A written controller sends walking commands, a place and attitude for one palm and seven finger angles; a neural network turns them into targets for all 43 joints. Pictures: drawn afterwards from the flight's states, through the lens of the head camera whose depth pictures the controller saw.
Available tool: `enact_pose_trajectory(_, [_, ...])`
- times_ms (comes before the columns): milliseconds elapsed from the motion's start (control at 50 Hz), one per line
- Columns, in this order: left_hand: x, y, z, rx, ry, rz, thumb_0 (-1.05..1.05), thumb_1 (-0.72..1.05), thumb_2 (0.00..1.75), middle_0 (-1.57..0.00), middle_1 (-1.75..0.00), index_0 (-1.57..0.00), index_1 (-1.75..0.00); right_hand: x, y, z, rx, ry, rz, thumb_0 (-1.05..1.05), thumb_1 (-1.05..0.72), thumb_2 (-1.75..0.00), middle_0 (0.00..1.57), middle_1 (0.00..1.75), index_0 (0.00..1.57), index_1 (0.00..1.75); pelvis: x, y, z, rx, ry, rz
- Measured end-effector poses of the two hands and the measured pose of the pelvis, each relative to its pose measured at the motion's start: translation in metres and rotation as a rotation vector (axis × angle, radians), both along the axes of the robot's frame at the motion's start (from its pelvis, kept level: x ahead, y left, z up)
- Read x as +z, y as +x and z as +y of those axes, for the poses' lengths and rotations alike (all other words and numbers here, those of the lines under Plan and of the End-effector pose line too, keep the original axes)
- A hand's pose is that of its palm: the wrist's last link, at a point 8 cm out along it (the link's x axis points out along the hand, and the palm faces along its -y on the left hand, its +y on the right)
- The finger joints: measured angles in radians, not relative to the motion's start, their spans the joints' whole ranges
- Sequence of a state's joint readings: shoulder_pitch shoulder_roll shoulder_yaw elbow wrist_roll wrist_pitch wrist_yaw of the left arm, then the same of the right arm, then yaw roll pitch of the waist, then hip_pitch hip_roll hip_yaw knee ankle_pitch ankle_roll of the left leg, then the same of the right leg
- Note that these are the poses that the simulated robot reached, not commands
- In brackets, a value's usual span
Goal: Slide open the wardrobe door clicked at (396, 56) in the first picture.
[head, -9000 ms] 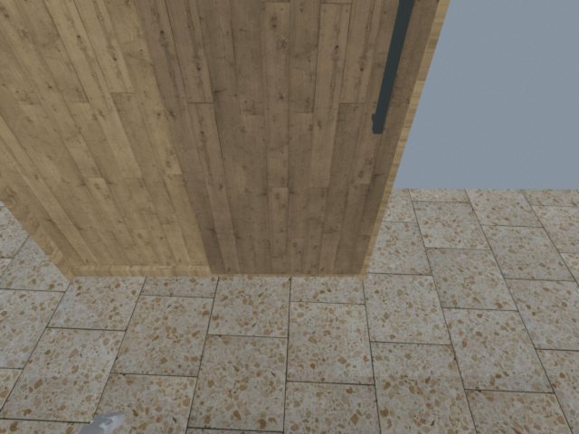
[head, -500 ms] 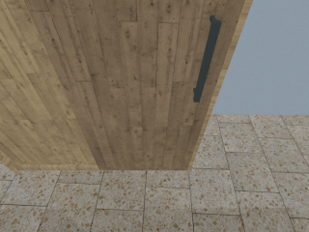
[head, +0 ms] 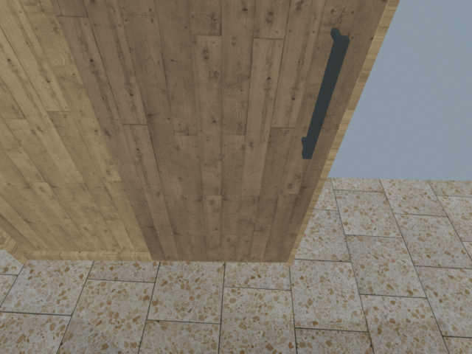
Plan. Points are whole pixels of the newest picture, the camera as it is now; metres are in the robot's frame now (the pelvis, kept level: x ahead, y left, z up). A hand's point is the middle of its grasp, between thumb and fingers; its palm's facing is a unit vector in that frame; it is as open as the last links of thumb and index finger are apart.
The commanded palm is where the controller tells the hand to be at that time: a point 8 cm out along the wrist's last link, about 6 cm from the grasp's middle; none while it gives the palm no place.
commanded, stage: look again from close up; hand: right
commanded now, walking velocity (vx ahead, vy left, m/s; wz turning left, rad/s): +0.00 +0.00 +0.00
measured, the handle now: (319, 101) +0.60 -0.14 +0.13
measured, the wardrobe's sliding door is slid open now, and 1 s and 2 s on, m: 0.00 0.00 0.00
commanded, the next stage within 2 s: shuffle to correct the standing spot in 0.76 s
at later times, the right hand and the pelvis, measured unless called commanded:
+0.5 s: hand out of the picture -0.03 -0.16 -0.17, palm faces +0.05 +0.99 -0.16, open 7.4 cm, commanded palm none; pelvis +0.00 -0.01 +0.00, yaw +0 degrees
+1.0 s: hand out of the picture -0.01 -0.18 -0.18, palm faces +0.05 +0.99 -0.16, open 7.4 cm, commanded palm none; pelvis +0.01 -0.02 +0.00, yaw +0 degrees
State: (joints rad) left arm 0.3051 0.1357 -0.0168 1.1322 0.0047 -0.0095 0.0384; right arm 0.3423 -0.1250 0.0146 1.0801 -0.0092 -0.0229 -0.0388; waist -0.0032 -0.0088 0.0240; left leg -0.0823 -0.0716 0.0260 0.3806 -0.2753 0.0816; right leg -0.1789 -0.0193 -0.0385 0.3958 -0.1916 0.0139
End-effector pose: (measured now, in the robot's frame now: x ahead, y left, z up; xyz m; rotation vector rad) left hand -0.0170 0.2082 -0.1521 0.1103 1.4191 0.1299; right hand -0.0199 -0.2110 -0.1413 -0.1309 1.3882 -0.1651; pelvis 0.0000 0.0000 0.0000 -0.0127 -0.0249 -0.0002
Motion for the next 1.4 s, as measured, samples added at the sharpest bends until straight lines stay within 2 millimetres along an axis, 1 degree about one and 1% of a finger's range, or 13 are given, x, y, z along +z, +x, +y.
enact_pose_trajectory(120, [0.001,-0.002,-0.001,0.003,0.001,0.007,0.00,0.91,0.90,-0.20,-0.30,-0.20,-0.30,-0.002,-0.002,0.004,-0.005,0.011,0.009,0.01,-0.91,-0.90,0.20,0.30,0.20,0.30,0.000,0.001,0.000,0.001,0.002,0.002])
enact_pose_trajectory(260, [0.002,0.002,-0.001,0.002,0.012,-0.002,0.00,0.91,0.90,-0.20,-0.30,-0.20,-0.30,-0.004,-0.006,0.006,-0.011,0.026,0.020,0.01,-0.91,-0.90,0.20,0.30,0.20,0.30,0.000,0.002,-0.002,0.002,0.003,0.002])
enact_pose_trajectory(500, [0.004,0.009,-0.005,-0.006,0.021,-0.010,0.00,0.91,0.90,-0.20,-0.30,-0.20,-0.30,-0.004,-0.011,-0.001,-0.013,0.028,0.042,0.01,-0.91,-0.90,0.20,0.30,0.20,0.30,0.000,0.004,-0.009,0.003,0.004,0.008])
enact_pose_trajectory(740, [0.004,0.012,-0.011,-0.008,0.021,-0.011,0.00,0.91,0.90,-0.20,-0.30,-0.20,-0.30,-0.003,-0.006,-0.012,-0.007,0.018,0.037,0.01,-0.91,-0.90,0.20,0.30,0.20,0.30,0.000,0.007,-0.016,0.004,0.003,0.010])
enact_pose_trajectory(960, [0.003,0.014,-0.015,-0.012,0.020,-0.012,0.00,0.91,0.90,-0.20,-0.30,-0.20,-0.30,-0.005,0.000,-0.017,-0.009,0.020,0.023,0.01,-0.91,-0.90,0.20,0.30,0.20,0.30,-0.001,0.010,-0.019,0.002,0.002,0.006])
enact_pose_trajectory(1020, [0.001,0.013,-0.016,-0.011,0.020,0.002,0.00,0.91,0.90,-0.20,-0.30,-0.20,-0.30,-0.009,-0.001,-0.017,-0.023,0.031,0.034,0.00,-0.91,-0.90,0.20,0.30,0.20,0.30,-0.004,0.016,-0.021,0.000,0.007,0.006])
enact_pose_trajectory(1100, [0.000,0.019,-0.018,-0.019,0.033,0.035,0.00,0.91,0.90,-0.20,-0.30,-0.20,-0.30,-0.017,-0.007,-0.019,-0.068,0.051,0.060,0.00,-0.91,-0.90,0.20,0.30,0.20,0.30,-0.010,0.031,-0.027,-0.017,0.033,0.014])
enact_pose_trajectory(1140, [0.002,0.028,-0.021,-0.024,0.047,0.045,0.00,0.91,0.90,-0.20,-0.30,-0.20,-0.30,-0.020,-0.011,-0.021,-0.089,0.064,0.085,0.00,-0.91,-0.90,0.20,0.30,0.20,0.30,-0.012,0.041,-0.032,-0.022,0.043,0.017])
enact_pose_trajectory(1220, [0.005,0.057,-0.029,-0.005,0.083,-0.001,0.01,0.91,0.90,-0.20,-0.30,-0.20,-0.30,-0.028,-0.015,-0.029,-0.089,0.099,0.176,0.00,-0.91,-0.90,0.20,0.30,0.20,0.30,-0.018,0.063,-0.046,0.007,0.027,0.017])
enact_pose_trajectory(1260, [0.007,0.067,-0.035,0.019,0.096,-0.043,0.00,0.91,0.90,-0.20,-0.30,-0.20,-0.30,-0.026,-0.006,-0.034,-0.057,0.110,0.220,0.01,-0.91,-0.90,0.20,0.30,0.20,0.29,-0.017,0.073,-0.052,0.035,0.022,0.016])
enact_pose_trajectory(1300, [0.011,0.070,-0.043,0.046,0.097,-0.051,0.00,0.91,0.90,-0.19,-0.30,-0.20,-0.30,-0.022,0.015,-0.042,-0.023,0.106,0.224,0.01,-0.91,-0.90,0.20,0.30,0.20,0.29,-0.012,0.083,-0.057,0.048,0.026,0.018])
enact_pose_trajectory(1340, [0.016,0.068,-0.052,0.064,0.085,-0.028,0.00,0.91,0.90,-0.19,-0.30,-0.20,-0.30,-0.020,0.045,-0.050,0.000,0.097,0.187,0.01,-0.91,-0.90,0.20,0.30,0.20,0.29,-0.007,0.092,-0.059,0.049,0.028,0.025])
enact_pose_trajectory(1400, [0.022,0.061,-0.067,0.077,0.057,0.036,0.00,0.91,0.90,-0.19,-0.30,-0.20,-0.30,-0.017,0.099,-0.058,0.022,0.085,0.094,0.01,-0.91,-0.90,0.20,0.30,0.20,0.29,-0.001,0.107,-0.058,0.047,0.033,0.035])
